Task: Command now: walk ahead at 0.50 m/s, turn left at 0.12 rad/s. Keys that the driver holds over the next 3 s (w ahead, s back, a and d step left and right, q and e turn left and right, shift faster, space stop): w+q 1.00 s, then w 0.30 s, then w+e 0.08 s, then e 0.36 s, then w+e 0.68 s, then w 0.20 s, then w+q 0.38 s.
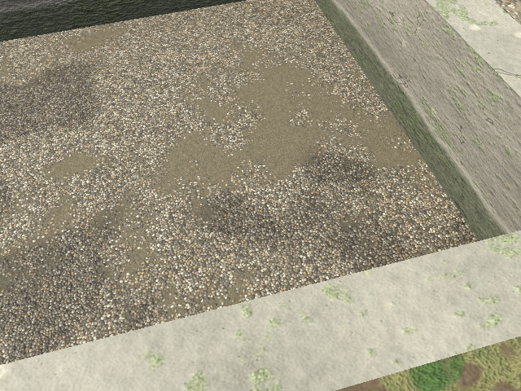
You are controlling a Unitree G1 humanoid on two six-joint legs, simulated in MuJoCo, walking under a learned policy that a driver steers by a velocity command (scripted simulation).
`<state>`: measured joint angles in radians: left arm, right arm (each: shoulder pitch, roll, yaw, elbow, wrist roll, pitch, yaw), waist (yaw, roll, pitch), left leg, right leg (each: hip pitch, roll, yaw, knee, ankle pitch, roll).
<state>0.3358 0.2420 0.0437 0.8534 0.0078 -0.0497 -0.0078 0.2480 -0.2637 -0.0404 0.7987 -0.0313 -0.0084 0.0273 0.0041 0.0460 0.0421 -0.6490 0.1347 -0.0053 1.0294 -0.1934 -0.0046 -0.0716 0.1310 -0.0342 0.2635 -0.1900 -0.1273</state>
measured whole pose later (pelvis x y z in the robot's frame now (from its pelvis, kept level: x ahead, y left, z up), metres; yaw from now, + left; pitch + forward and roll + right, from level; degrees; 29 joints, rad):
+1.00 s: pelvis +0.44 +0.07 -0.02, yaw +34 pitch +0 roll +0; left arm 0.25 0.22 0.00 0.64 0.02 -0.02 0.01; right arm 0.23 -0.33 -0.07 0.63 -0.01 0.07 -0.04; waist 0.01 0.05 0.00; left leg -0.56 -0.11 -0.14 1.30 -0.38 -0.02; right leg -0.40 0.01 -0.05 0.63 -0.23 -0.04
